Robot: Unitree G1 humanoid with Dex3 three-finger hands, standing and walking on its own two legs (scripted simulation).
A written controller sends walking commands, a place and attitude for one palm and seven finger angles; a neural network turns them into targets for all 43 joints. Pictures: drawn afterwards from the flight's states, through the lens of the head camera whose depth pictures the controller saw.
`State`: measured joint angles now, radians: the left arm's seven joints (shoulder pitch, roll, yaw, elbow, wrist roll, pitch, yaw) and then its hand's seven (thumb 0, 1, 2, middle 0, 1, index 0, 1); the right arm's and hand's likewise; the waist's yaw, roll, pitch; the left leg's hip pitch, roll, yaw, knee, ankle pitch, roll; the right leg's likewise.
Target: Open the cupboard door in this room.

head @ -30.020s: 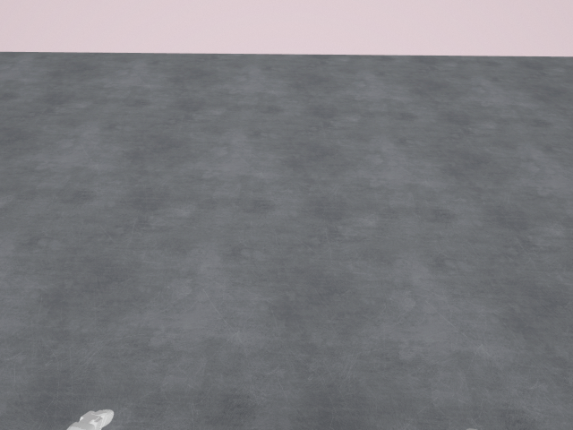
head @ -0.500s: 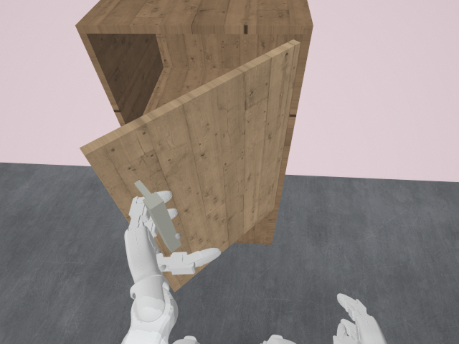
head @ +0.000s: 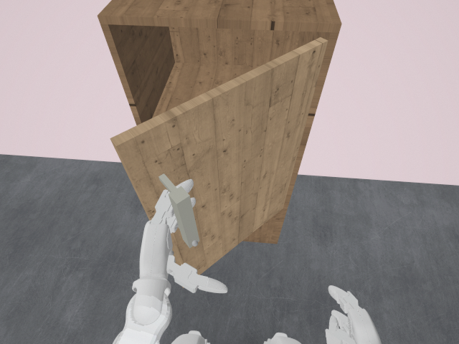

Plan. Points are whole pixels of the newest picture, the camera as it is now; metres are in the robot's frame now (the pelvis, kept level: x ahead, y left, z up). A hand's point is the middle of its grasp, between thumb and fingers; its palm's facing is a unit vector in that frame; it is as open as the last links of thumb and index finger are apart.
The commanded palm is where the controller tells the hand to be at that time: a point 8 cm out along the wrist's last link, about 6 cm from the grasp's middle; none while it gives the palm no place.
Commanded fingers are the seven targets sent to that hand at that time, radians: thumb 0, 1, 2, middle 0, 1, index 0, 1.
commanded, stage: slide the hand sideways off the handle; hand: left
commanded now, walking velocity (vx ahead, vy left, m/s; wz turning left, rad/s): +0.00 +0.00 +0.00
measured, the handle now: (179, 212) +0.33 +0.11 +0.06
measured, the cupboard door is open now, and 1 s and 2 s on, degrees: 45 46 46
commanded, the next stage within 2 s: draw the hand back to the body in 1.08 s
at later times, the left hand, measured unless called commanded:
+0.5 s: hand (173, 272) +0.22 +0.10 +0.06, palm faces -0.07 -1.00 -0.02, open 16.2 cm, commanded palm +0.20 +0.16 +0.06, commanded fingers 0.00 -0.50 0.30 -0.15 -0.30 -0.15 -0.30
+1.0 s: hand (141, 290) +0.20 +0.14 +0.05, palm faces -0.01 -1.00 -0.06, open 16.1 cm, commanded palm +0.16 +0.21 +0.06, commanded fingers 0.00 -0.50 0.30 -0.15 -0.30 -0.15 -0.30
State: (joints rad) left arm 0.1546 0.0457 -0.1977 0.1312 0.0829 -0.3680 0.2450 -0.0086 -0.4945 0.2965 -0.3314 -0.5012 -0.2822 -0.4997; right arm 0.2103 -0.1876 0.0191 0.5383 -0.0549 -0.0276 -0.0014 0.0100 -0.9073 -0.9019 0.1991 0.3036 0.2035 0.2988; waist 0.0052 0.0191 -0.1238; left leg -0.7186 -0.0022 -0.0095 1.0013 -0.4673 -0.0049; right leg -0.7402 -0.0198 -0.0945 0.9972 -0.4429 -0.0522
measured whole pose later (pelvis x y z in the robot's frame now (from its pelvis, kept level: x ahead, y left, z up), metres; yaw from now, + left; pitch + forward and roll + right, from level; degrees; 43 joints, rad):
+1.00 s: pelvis +0.01 +0.00 -0.02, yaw -1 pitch +13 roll -1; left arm 0.63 0.19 0.03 -0.26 -0.19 -0.34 -0.14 -0.01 -0.50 0.30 -0.17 -0.31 -0.19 -0.32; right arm 0.26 -0.22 0.00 0.41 0.01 -0.06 -0.03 0.01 -0.91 -0.90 0.20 0.30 0.20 0.30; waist 0.00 0.03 -0.15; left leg -0.79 0.02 -0.03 1.12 -0.55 -0.02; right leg -0.81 0.00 -0.11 1.09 -0.51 -0.06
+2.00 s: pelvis +0.03 +0.03 +0.05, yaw -1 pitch +1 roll -1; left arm 0.61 0.32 0.16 -0.46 -0.04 -0.02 0.13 0.00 -0.06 0.48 -0.17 -0.30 -0.17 -0.30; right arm 0.27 -0.21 0.07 0.53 0.01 -0.14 -0.11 0.01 -0.91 -0.90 0.20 0.30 0.20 0.30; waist 0.05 0.05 -0.06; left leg -0.32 -0.01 0.01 0.70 -0.39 0.03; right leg -0.32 -0.01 -0.07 0.65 -0.34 0.00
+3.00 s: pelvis +0.02 -0.01 +0.07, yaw -1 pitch -3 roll -1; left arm 0.47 0.36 0.37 -0.37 -0.05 -0.12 0.11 0.02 0.89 0.89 -0.21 -0.30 -0.21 -0.30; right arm 0.17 -0.23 0.01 0.63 0.00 -0.08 -0.07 0.01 -0.91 -0.90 0.20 0.30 0.20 0.30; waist 0.04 0.07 0.02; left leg -0.13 0.04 0.00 0.44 -0.26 -0.01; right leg -0.13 0.05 -0.08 0.36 -0.19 -0.05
